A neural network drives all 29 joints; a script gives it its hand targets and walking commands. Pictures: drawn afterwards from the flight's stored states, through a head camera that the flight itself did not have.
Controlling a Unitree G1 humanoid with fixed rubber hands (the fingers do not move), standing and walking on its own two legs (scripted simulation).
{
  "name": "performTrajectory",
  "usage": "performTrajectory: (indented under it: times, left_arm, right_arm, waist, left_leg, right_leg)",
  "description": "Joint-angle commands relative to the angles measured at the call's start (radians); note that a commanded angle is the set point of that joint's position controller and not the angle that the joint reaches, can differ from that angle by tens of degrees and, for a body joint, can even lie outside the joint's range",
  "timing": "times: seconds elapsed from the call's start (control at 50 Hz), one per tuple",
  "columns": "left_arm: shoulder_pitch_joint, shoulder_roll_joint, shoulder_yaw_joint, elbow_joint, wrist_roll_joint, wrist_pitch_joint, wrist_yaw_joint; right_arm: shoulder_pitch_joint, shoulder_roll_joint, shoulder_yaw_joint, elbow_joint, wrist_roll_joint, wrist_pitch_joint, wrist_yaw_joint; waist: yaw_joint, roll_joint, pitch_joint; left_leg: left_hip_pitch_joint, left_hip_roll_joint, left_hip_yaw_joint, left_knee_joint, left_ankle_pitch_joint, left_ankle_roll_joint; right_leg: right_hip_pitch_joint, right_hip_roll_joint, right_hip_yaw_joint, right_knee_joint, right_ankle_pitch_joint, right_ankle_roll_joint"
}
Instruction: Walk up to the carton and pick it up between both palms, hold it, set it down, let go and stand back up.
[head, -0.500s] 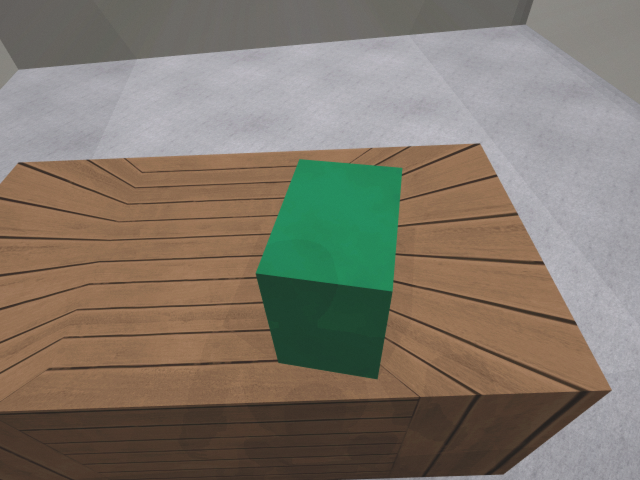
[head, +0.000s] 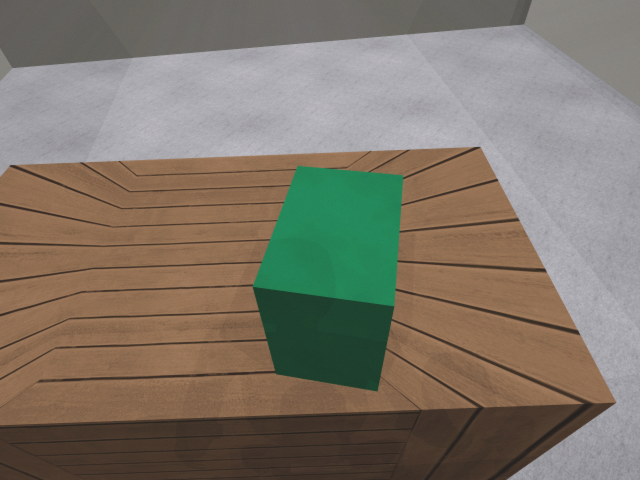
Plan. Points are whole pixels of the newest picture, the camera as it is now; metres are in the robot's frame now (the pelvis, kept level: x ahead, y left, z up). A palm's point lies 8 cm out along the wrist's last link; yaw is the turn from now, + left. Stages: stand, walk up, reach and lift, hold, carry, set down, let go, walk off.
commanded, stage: stand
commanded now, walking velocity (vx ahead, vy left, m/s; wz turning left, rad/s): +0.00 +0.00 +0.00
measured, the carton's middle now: (337, 278) +0.47 +0.00 -0.06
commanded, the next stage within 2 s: none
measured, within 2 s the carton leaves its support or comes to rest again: neither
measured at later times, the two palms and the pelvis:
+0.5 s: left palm out of the picture +0.06 +0.28 -0.13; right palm out of the picture +0.05 -0.28 -0.12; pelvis +0.00 +0.00 +0.00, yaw +0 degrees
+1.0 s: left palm out of the picture +0.03 +0.28 -0.13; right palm out of the picture +0.03 -0.27 -0.13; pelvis -0.01 +0.00 +0.00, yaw -1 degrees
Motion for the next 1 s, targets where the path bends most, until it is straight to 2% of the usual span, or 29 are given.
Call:
performTrajectory:
  times: [0.0, 0.02, 0.06, 0.08, 0.1, 0.12, 0.14, 0.18, 0.2, 0.24, 0.28, 0.3, 0.34, 0.38, 0.44, 0.5, 0.52, 0.58, 0.6, 0.62, 0.64, 0.72, 0.78, 0.8, 0.86, 0.9, 0.94, 0.96, 0.98]
  left_arm:
    - [-0.022, 0.234, 0.041, -0.056, 0.012, -0.014, 0.017]
    - [0.026, 0.246, 0.051, -0.058, 0.002, -0.020, 0.016]
    - [0.041, 0.191, 0.030, -0.031, 0.004, -0.018, 0.017]
    - [-0.008, 0.195, 0.041, -0.059, 0.005, -0.018, 0.020]
    - [0.024, 0.198, 0.041, -0.054, 0.008, -0.019, 0.017]
    - [-0.012, 0.241, 0.051, -0.069, 0.004, -0.023, 0.016]
    - [0.004, 0.220, 0.045, -0.047, -0.003, -0.022, 0.022]
    - [-0.020, 0.210, 0.043, -0.048, 0.008, -0.021, 0.019]
    - [0.009, 0.218, 0.049, -0.040, 0.004, -0.024, 0.021]
    - [0.022, 0.216, 0.047, -0.036, -0.005, -0.020, 0.019]
    - [0.005, 0.215, 0.055, -0.038, 0.011, -0.021, 0.023]
    - [0.043, 0.231, 0.057, -0.036, 0.008, -0.028, 0.021]
    - [0.008, 0.177, 0.036, -0.034, 0.006, -0.020, 0.012]
    - [0.036, 0.207, 0.047, -0.028, 0.003, -0.022, 0.016]
    - [-0.044, 0.207, 0.048, -0.067, 0.008, -0.023, 0.013]
    - [0.050, 0.192, 0.048, -0.014, 0.005, -0.016, 0.020]
    - [0.001, 0.238, 0.053, -0.039, 0.002, -0.021, 0.019]
    - [0.010, 0.219, 0.053, -0.029, 0.002, -0.021, 0.013]
    - [0.027, 0.237, 0.055, -0.050, 0.005, -0.016, 0.019]
    - [-0.026, 0.205, 0.047, -0.047, 0.010, -0.021, 0.020]
    - [0.041, 0.203, 0.048, -0.024, 0.006, -0.021, 0.024]
    - [0.079, 0.210, 0.048, -0.033, -0.007, -0.025, 0.015]
    - [-0.016, 0.188, 0.045, -0.056, 0.004, -0.017, 0.020]
    - [0.027, 0.205, 0.050, -0.047, 0.008, -0.017, 0.020]
    - [0.037, 0.220, 0.041, -0.043, 0.005, -0.015, 0.021]
    - [0.009, 0.173, 0.035, -0.047, 0.005, -0.016, 0.018]
    - [0.040, 0.172, 0.021, -0.024, -0.001, -0.015, 0.022]
    - [0.029, 0.238, 0.051, -0.050, 0.003, -0.015, 0.025]
    - [0.043, 0.237, 0.053, -0.043, -0.002, -0.021, 0.019]
  right_arm:
    - [-0.030, -0.186, -0.034, -0.059, -0.008, -0.008, -0.008]
    - [0.019, -0.200, -0.031, -0.045, 0.007, -0.008, -0.009]
    - [-0.001, -0.155, -0.026, -0.037, -0.002, -0.013, -0.002]
    - [-0.035, -0.160, -0.030, -0.066, -0.009, -0.015, -0.010]
    - [-0.035, -0.162, -0.029, -0.053, -0.012, -0.010, -0.012]
    - [-0.027, -0.250, -0.053, -0.057, -0.006, -0.017, -0.017]
    - [-0.023, -0.205, -0.043, -0.044, 0.000, -0.016, -0.012]
    - [0.012, -0.214, -0.045, -0.036, 0.002, -0.019, -0.010]
    - [0.031, -0.196, -0.038, -0.025, -0.005, -0.022, -0.006]
    - [0.007, -0.229, -0.042, -0.033, -0.006, -0.024, -0.011]
    - [-0.003, -0.193, -0.036, -0.042, -0.005, -0.023, -0.012]
    - [0.016, -0.197, -0.039, -0.036, -0.014, -0.024, -0.015]
    - [0.034, -0.188, -0.039, -0.026, -0.007, -0.019, -0.018]
    - [0.001, -0.216, -0.046, -0.032, -0.002, -0.017, -0.022]
    - [-0.030, -0.221, -0.050, -0.048, 0.001, -0.022, -0.017]
    - [0.052, -0.137, -0.027, -0.017, 0.005, -0.025, -0.010]
    - [0.044, -0.195, -0.044, -0.028, -0.005, -0.019, -0.016]
    - [0.010, -0.206, -0.042, -0.040, 0.006, -0.016, -0.012]
    - [0.016, -0.239, -0.056, -0.035, 0.003, -0.017, -0.010]
    - [0.000, -0.233, -0.057, -0.044, -0.002, -0.023, -0.019]
    - [0.025, -0.211, -0.049, -0.032, -0.004, -0.025, -0.015]
    - [0.068, -0.165, -0.028, -0.023, 0.003, -0.017, -0.014]
    - [0.014, -0.159, -0.034, -0.053, 0.000, -0.010, -0.016]
    - [-0.024, -0.201, -0.035, -0.054, -0.002, -0.009, -0.009]
    - [0.024, -0.250, -0.062, -0.047, 0.007, -0.017, -0.014]
    - [0.030, -0.164, -0.039, -0.037, -0.004, -0.014, -0.014]
    - [0.056, -0.184, -0.041, -0.027, 0.013, -0.014, -0.013]
    - [0.032, -0.200, -0.045, -0.039, -0.012, -0.014, -0.011]
    - [0.040, -0.163, -0.034, -0.032, -0.001, -0.013, -0.010]
  waist:
    - [-0.012, 0.003, -0.050]
    - [-0.002, 0.040, -0.097]
    - [0.001, -0.003, -0.055]
    - [0.007, 0.038, -0.035]
    - [0.022, -0.045, -0.060]
    - [-0.009, 0.006, -0.064]
    - [-0.003, -0.034, -0.062]
    - [-0.022, -0.010, -0.063]
    - [-0.008, 0.045, -0.060]
    - [0.002, -0.007, -0.042]
    - [-0.012, 0.032, -0.044]
    - [0.009, 0.024, -0.078]
    - [-0.024, -0.035, -0.060]
    - [0.010, -0.013, -0.054]
    - [0.008, -0.026, -0.059]
    - [-0.015, 0.059, -0.037]
    - [-0.014, -0.010, -0.009]
    - [-0.014, 0.048, -0.054]
    - [0.015, 0.005, -0.060]
    - [-0.011, -0.025, -0.039]
    - [-0.001, 0.029, -0.036]
    - [0.000, -0.028, -0.012]
    - [-0.007, 0.017, 0.008]
    - [0.017, 0.038, -0.031]
    - [0.001, -0.048, -0.037]
    - [-0.003, 0.011, -0.019]
    - [-0.023, 0.006, -0.014]
    - [0.003, -0.010, -0.005]
    - [-0.008, 0.043, -0.017]
  left_leg:
    - [0.040, 0.124, -0.074, -0.043, 0.258, 0.011]
    - [0.038, 0.133, -0.083, -0.041, 0.313, 0.018]
    - [0.014, 0.119, -0.076, -0.039, 0.313, 0.012]
    - [-0.005, 0.124, -0.071, -0.040, 0.306, 0.010]
    - [0.022, 0.130, -0.072, -0.037, 0.307, 0.019]
    - [0.015, 0.135, -0.067, -0.026, 0.302, 0.022]
    - [0.025, 0.131, -0.079, -0.036, 0.287, 0.020]
    - [0.013, 0.129, -0.070, -0.055, 0.236, 0.026]
    - [0.036, 0.133, -0.076, -0.047, 0.289, 0.017]
    - [0.001, 0.137, -0.078, -0.038, 0.308, 0.027]
    - [-0.004, 0.133, -0.066, -0.025, 0.331, 0.021]
    - [0.022, 0.122, -0.063, -0.031, 0.358, 0.005]
    - [0.024, 0.131, -0.060, -0.052, 0.258, 0.013]
    - [0.001, 0.137, -0.079, -0.046, 0.294, 0.023]
    - [0.041, 0.138, -0.077, -0.066, 0.313, 0.020]
    - [0.040, 0.142, -0.069, -0.055, 0.279, 0.011]
    - [0.021, 0.135, -0.071, -0.052, 0.300, 0.011]
    - [0.051, 0.133, -0.056, -0.066, 0.290, 0.011]
    - [0.003, 0.125, -0.079, -0.051, 0.286, 0.014]
    - [0.009, 0.133, -0.077, -0.056, 0.308, 0.010]
    - [0.015, 0.133, -0.068, -0.048, 0.278, 0.020]
    - [-0.015, 0.128, -0.080, -0.051, 0.238, 0.020]
    - [-0.004, 0.134, -0.064, -0.047, 0.308, 0.010]
    - [-0.008, 0.132, -0.075, -0.052, 0.239, 0.016]
    - [0.028, 0.133, -0.069, -0.058, 0.278, 0.016]
    - [-0.009, 0.127, -0.055, -0.065, 0.192, 0.007]
    - [0.014, 0.139, -0.071, -0.062, 0.249, 0.025]
    - [0.027, 0.140, -0.063, -0.079, 0.226, 0.008]
    - [-0.010, 0.133, -0.065, -0.070, 0.189, 0.013]
  right_leg:
    - [-0.039, -0.151, 0.102, -0.053, 0.331, 0.008]
    - [0.003, -0.154, 0.104, -0.030, 0.356, -0.006]
    - [-0.001, -0.143, 0.085, -0.033, 0.370, 0.012]
    - [-0.003, -0.159, 0.111, -0.051, 0.353, 0.013]
    - [-0.019, -0.154, 0.092, -0.027, 0.368, 0.004]
    - [0.012, -0.162, 0.114, -0.059, 0.402, 0.005]
    - [-0.002, -0.155, 0.109, -0.044, 0.422, 0.008]
    - [-0.001, -0.160, 0.123, -0.059, 0.353, -0.007]
    - [-0.010, -0.158, 0.125, -0.050, 0.349, -0.005]
    - [0.025, -0.158, 0.117, -0.054, 0.407, -0.002]
    - [0.016, -0.168, 0.108, -0.039, 0.453, -0.001]
    - [0.058, -0.174, 0.115, -0.020, 0.487, 0.008]
    - [0.005, -0.168, 0.111, -0.040, 0.390, 0.007]
    - [0.037, -0.156, 0.113, -0.072, 0.337, 0.002]
    - [-0.016, -0.153, 0.117, -0.032, 0.338, -0.003]
    - [-0.010, -0.158, 0.114, -0.074, 0.293, 0.007]
    - [-0.011, -0.156, 0.111, -0.057, 0.343, 0.008]
    - [-0.017, -0.153, 0.105, -0.067, 0.308, 0.006]
    - [0.050, -0.146, 0.096, -0.051, 0.334, 0.003]
    - [0.011, -0.160, 0.107, -0.056, 0.336, 0.005]
    - [0.003, -0.163, 0.111, -0.059, 0.340, 0.003]
    - [-0.008, -0.162, 0.101, -0.060, 0.304, 0.009]
    - [-0.037, -0.159, 0.109, -0.055, 0.308, 0.009]
    - [0.008, -0.159, 0.107, -0.070, 0.273, 0.004]
    - [-0.005, -0.148, 0.099, -0.051, 0.301, 0.005]
    - [-0.007, -0.161, 0.107, -0.065, 0.248, 0.009]
    - [-0.027, -0.165, 0.123, -0.082, 0.292, 0.010]
    - [-0.033, -0.155, 0.111, -0.057, 0.235, 0.009]
    - [-0.012, -0.155, 0.120, -0.090, 0.222, 0.015]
